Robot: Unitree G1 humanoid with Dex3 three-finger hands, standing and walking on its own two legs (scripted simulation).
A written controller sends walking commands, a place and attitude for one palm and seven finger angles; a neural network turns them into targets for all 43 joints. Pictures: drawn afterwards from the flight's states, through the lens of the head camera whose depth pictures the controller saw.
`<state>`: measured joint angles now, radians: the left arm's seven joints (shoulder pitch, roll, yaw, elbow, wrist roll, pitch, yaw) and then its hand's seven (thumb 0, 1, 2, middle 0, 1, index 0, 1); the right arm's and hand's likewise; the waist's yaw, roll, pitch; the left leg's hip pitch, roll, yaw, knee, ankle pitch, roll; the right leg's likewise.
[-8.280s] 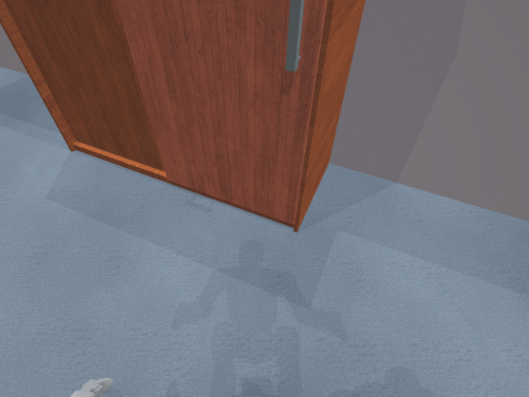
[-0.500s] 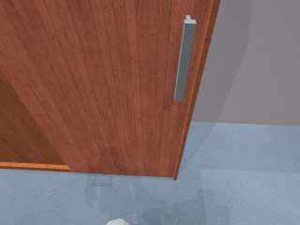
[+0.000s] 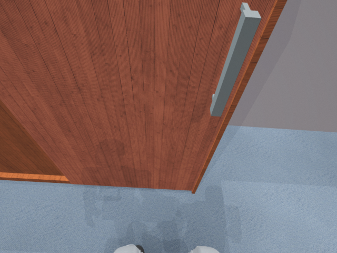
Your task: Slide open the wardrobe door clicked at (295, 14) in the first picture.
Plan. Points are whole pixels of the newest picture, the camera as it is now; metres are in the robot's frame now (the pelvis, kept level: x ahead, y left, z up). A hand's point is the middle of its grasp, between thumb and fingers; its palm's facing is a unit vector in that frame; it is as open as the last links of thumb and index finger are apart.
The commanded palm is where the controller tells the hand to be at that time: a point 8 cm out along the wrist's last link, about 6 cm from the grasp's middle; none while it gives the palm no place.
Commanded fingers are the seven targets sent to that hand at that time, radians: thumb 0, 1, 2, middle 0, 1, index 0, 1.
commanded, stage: come to a stop and stand still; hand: right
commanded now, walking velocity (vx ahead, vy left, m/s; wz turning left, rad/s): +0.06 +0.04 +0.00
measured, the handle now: (227, 67) +0.49 -0.10 +0.18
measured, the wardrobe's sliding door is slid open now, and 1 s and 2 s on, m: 0.00 0.00 0.00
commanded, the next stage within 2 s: look again from close up in 1.12 s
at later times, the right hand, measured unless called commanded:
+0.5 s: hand out of the picture -0.03 -0.21 -0.17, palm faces +0.01 +0.98 -0.18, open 7.3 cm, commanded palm none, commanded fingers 0.00 -0.90 -0.90 0.20 0.30 0.20 0.30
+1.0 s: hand out of the picture -0.04 -0.13 -0.17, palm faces +0.06 +0.98 -0.20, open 7.2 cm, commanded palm none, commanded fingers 0.00 -0.90 -0.90 0.20 0.30 0.20 0.30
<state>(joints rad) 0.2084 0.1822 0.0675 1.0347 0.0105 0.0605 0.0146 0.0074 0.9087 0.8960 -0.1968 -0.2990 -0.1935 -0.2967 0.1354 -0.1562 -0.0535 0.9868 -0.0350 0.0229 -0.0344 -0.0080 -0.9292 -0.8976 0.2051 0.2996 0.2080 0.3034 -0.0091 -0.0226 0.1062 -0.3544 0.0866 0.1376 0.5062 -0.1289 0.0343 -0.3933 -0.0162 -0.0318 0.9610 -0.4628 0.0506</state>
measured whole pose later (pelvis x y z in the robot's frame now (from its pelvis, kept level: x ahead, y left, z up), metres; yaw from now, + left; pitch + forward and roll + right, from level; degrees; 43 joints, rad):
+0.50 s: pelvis -0.03 -0.03 +0.01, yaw +1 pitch +0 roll +0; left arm 0.29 0.13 0.03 1.08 0.02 -0.01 0.05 0.01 0.91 0.90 -0.20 -0.30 -0.20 -0.30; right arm 0.28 -0.18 -0.05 1.10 -0.02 0.06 0.00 0.00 -0.91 -0.90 0.20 0.30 0.20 0.30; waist 0.03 0.02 0.04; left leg -0.29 0.02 0.02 0.72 -0.41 -0.04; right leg -0.17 -0.02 -0.05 0.38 -0.21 -0.01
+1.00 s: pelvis -0.03 +0.04 +0.01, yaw -1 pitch -3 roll +0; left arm 0.27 0.13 0.02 1.15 0.01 0.01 0.04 0.01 0.91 0.90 -0.20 -0.30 -0.19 -0.30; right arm 0.28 -0.12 -0.02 1.14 -0.01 0.00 -0.03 0.01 -0.94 -0.90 0.20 0.30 0.20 0.30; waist 0.01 -0.04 0.05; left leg -0.11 -0.06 0.10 0.42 -0.27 0.08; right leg -0.16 -0.11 -0.02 0.44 -0.23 0.08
